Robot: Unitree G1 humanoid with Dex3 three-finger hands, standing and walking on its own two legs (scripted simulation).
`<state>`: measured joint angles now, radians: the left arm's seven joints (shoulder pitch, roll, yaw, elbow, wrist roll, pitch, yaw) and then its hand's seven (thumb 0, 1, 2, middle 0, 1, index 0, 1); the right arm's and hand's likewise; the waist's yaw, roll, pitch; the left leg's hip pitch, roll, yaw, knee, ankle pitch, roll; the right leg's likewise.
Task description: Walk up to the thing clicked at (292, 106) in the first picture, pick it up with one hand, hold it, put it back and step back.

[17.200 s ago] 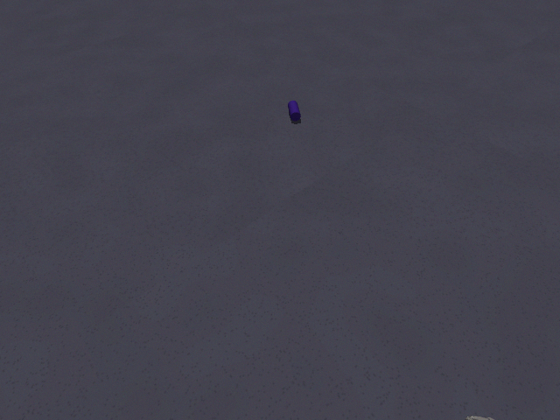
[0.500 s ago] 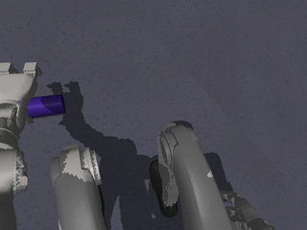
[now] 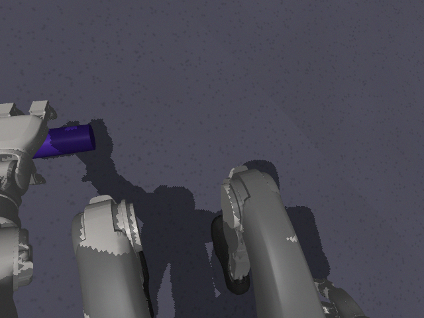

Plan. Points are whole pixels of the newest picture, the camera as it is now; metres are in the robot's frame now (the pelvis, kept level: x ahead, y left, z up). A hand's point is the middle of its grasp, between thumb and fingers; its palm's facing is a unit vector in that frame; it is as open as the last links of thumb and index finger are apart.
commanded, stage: close in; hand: left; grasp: from above
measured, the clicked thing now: (62, 141) +0.48 +0.26 -0.30
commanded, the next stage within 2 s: rest palm in 0.16 s
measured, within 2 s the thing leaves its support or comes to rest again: neither
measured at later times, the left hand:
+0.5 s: hand (44, 140) +0.46 +0.27 -0.21, palm faces -0.50 -0.06 -0.86, open 14.0 cm
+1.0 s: hand (52, 138) +0.47 +0.27 -0.25, palm faces -0.44 -0.08 -0.89, open 14.1 cm
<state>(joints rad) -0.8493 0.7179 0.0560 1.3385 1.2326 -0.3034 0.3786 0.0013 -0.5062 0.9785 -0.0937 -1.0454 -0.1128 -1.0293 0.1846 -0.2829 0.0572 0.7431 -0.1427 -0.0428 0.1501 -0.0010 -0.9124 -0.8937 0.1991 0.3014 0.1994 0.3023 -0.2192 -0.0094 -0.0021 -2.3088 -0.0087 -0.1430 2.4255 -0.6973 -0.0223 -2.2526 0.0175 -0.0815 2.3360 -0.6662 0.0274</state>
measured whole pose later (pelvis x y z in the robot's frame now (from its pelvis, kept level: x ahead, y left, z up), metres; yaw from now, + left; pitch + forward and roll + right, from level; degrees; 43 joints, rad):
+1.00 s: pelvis +0.01 +0.01 -0.03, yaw -4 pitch +30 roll -11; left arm -1.03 0.89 0.15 1.71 1.33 -0.23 0.62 0.00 -0.50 1.00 -0.08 -0.98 -0.08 -0.98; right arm 0.12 -0.32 0.19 0.72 -0.26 -0.20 0.24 0.00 -0.90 -0.90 0.20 0.30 0.20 0.30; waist -0.37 -0.07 0.10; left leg -2.35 0.00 -0.21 2.55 -0.74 -0.02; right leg -2.28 0.04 -0.13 2.40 -0.67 0.04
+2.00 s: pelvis +0.00 +0.01 -0.02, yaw -6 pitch +28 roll -13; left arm -1.01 0.92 0.08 1.74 1.32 -0.28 0.67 0.00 -0.03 0.73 -0.42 -0.81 -0.44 -0.79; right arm 0.11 -0.34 0.26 0.72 -0.27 -0.25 0.29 0.00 -0.90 -0.90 0.20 0.30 0.20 0.30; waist -0.37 -0.11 0.15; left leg -2.32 0.00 -0.25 2.56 -0.74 -0.02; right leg -2.24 0.06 -0.17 2.38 -0.65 0.05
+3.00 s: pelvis +0.00 +0.01 -0.02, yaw -7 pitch +27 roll -14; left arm -1.03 0.96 0.08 1.75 1.31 -0.26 0.67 -0.03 0.15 0.37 -0.73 -0.48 -0.76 -0.45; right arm 0.10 -0.34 0.28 0.68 -0.27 -0.25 0.27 0.00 -0.90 -0.90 0.20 0.30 0.20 0.30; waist -0.39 -0.12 0.16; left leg -2.32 0.01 -0.25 2.55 -0.73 -0.01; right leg -2.23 0.06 -0.17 2.36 -0.64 0.06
